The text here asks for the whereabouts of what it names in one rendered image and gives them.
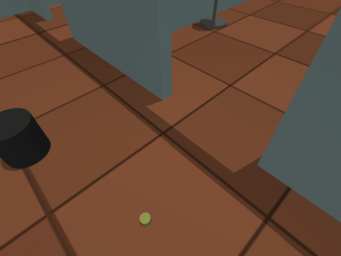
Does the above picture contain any coat stand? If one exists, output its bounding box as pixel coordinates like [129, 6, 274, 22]
[200, 0, 227, 29]

